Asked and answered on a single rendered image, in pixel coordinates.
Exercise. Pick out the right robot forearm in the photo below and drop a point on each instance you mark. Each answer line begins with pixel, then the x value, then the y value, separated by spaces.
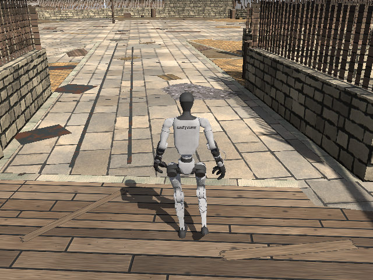
pixel 217 156

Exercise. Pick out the right robot upper arm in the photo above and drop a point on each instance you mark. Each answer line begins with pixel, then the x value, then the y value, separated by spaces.
pixel 208 133

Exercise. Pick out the left robot forearm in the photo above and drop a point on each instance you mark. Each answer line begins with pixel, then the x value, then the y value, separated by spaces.
pixel 159 154

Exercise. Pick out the left robot upper arm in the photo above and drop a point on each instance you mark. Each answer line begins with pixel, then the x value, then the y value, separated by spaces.
pixel 165 133

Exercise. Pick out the robot left hand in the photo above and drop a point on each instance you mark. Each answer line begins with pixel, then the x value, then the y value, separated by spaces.
pixel 161 164

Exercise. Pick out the robot right foot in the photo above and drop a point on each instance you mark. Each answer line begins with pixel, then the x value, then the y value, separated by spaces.
pixel 204 230

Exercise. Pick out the robot right hand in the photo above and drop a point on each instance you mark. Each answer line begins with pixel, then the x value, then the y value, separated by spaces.
pixel 222 170

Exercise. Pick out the robot left shin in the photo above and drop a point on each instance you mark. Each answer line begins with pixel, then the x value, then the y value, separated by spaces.
pixel 179 208

